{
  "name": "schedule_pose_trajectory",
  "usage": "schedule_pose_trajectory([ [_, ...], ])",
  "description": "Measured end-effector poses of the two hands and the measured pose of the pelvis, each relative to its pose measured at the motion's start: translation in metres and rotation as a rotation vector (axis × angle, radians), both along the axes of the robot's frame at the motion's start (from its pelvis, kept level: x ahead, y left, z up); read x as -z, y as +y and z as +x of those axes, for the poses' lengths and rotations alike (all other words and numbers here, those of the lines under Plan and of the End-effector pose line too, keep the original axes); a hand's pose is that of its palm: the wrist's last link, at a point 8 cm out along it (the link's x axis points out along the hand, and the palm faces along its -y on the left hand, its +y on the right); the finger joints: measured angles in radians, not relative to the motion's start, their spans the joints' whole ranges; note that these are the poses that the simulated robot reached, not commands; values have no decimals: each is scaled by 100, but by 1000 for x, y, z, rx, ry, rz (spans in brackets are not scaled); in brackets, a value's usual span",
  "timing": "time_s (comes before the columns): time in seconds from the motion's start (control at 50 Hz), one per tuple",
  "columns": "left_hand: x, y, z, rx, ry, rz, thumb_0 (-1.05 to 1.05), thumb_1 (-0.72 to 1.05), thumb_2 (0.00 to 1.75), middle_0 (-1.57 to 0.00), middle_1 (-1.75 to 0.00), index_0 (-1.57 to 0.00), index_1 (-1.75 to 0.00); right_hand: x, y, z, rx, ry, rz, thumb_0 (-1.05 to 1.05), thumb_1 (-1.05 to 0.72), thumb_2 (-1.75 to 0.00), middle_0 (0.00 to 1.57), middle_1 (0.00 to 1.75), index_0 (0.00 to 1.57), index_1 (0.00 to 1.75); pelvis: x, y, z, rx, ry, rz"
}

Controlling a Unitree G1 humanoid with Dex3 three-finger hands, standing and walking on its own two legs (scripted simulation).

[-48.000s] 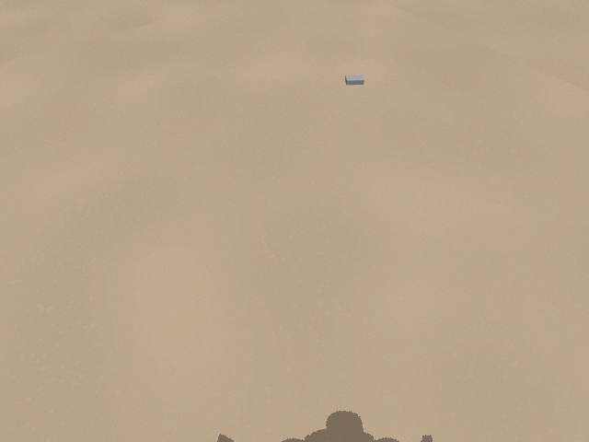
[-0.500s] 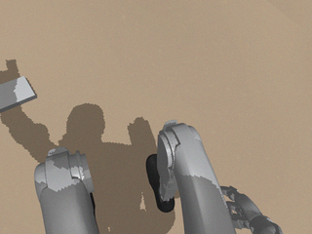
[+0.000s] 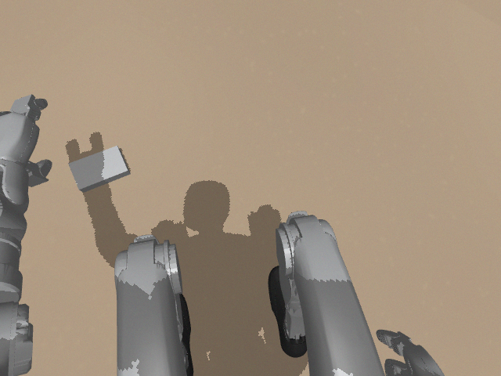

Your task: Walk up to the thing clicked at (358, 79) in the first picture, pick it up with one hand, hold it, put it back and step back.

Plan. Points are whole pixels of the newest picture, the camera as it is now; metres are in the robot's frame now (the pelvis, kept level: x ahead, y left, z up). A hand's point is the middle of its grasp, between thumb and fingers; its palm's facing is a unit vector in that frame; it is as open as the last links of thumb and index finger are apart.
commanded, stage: home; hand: left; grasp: from above
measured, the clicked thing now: (100, 168) +0.51 +0.29 -0.37
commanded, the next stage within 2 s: none
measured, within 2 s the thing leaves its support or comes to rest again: neither
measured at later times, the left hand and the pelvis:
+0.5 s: hand out of the picture +0.28 +0.24 +0.09, palm faces -0.04 -0.88 -0.48, open 7.4 cm; pelvis +0.01 -0.01 +0.18, yaw +5 degrees
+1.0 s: hand out of the picture +0.22 +0.19 +0.28, palm faces +0.18 -0.96 -0.22, open 7.4 cm; pelvis +0.07 +0.00 +0.33, yaw +7 degrees
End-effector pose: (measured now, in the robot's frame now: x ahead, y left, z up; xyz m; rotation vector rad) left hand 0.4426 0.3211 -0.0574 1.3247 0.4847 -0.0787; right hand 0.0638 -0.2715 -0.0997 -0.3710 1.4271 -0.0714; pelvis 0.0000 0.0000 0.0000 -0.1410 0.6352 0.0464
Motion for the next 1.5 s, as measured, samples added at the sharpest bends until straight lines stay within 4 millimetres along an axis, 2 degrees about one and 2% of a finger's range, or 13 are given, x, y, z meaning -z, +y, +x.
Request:
schedule_pose_trajectory([
  [0.08, -32, 5, -38, -96, 47, -104, 0, 56, 84, -21, -38, -21, -37, -25, -1, 42, -34, -131, 5, 0, -90, -90, 20, 30, 20, 30, -30, 1, -2, -6, -13, 13],
  [0.16, -58, -4, -78, -156, 84, -247, 0, 73, 86, -21, -34, -21, -33, -58, 4, 82, -68, -260, 11, 0, -90, -90, 20, 30, 20, 30, -60, 1, -3, -14, -34, 22],
  [0.26, -92, -19, -118, -232, 66, -412, 0, 83, 88, -21, -32, -21, -31, -101, 17, 122, -100, -398, 27, 0, -90, -90, 20, 30, 20, 30, -96, -1, -2, -30, -71, 35],
  [0.36, -130, -26, -146, -352, 30, -522, 0, 87, 89, -22, -31, -21, -30, -141, 33, 146, -105, -507, 59, 0, -90, -90, 20, 30, 20, 30, -131, -3, 1, -44, -109, 49],
  [0.52, -193, -44, -185, -543, 54, -717, 1, 90, 89, -21, -31, -21, -30, -207, 50, 157, -68, -605, 97, 1, -90, -90, 20, 30, 21, 30, -192, -5, 13, -53, -187, 70],
  [0.72, -272, -63, -214, -727, 72, -893, 1, 90, 89, -21, -31, -21, -30, -286, 46, 147, -13, -652, 55, 1, -90, -90, 20, 30, 21, 30, -265, -5, 40, -67, -298, 91],
  [0.84, -317, -72, -228, -772, 59, -966, 1, 91, 89, -20, -31, -20, -30, -327, 40, 147, 4, -709, 21, 1, -90, -90, 20, 30, 21, 30, -298, -6, 54, -75, -367, 100],
  [0.96, -357, -80, -244, -768, 46, -985, 1, 91, 89, -20, -31, -20, -30, -357, 39, 159, 14, -795, 18, 1, -90, -90, 20, 30, 20, 30, -322, -5, 67, -81, -420, 109],
  [1.08, -374, -82, -259, -776, 41, -989, 1, 91, 89, -20, -31, -20, -30, -374, 44, 178, -10, -873, 38, 1, -90, -90, 20, 30, 20, 30, -331, -6, 72, -87, -453, 119],
  [1.24, -368, -82, -265, -790, 58, -998, 1, 91, 89, -20, -30, -20, -30, -384, 50, 196, -70, -928, 52, 1, -90, -90, 20, 30, 21, 30, -332, -8, 70, -95, -466, 127],
  [1.34, -368, -83, -263, -780, 54, -1002, 1, 91, 89, -20, -30, -20, -30, -384, 50, 197, -84, -927, 49, 1, -90, -90, 20, 30, 21, 30, -332, -8, 70, -96, -468, 126],
  [1.5, -368, -83, -259, -772, 58, -993, 1, 91, 89, -20, -30, -20, -30, -378, 48, 188, -66, -891, 45, 1, -90, -90, 20, 30, 21, 30, -332, -7, 72, -92, -468, 124],
])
